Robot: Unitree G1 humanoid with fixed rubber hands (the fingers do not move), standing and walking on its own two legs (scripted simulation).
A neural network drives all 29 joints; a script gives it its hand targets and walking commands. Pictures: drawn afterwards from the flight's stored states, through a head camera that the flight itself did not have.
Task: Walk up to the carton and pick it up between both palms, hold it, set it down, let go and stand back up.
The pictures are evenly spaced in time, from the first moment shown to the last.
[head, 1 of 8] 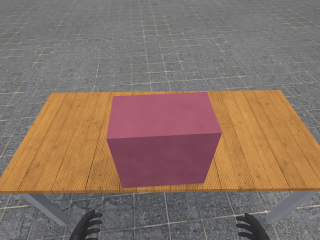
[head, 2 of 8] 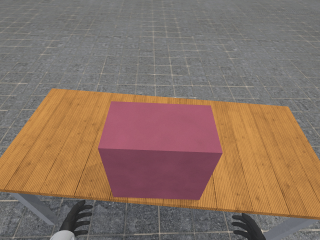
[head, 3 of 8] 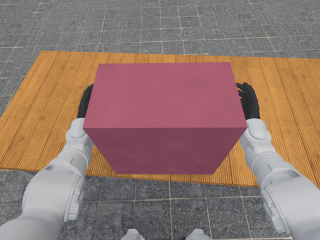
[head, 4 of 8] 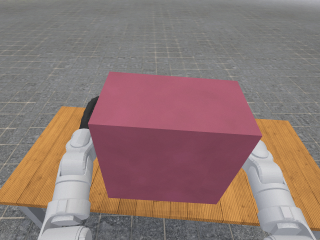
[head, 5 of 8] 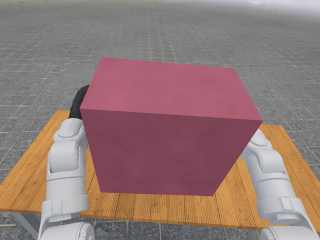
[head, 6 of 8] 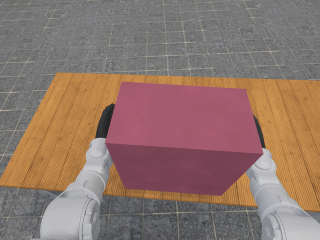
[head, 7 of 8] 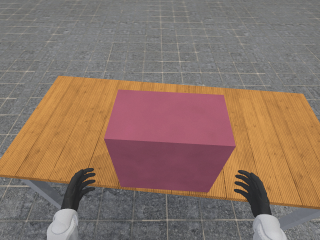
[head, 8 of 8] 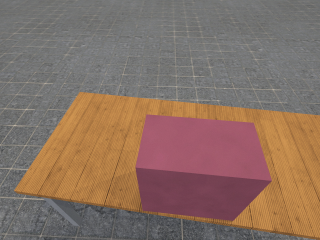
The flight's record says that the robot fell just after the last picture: no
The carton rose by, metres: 0.24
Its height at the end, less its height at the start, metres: +0.00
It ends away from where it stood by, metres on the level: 0.01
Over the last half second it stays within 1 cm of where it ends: yes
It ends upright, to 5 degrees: yes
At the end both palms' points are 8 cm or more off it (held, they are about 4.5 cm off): yes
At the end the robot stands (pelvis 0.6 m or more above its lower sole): yes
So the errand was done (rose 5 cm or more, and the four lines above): yes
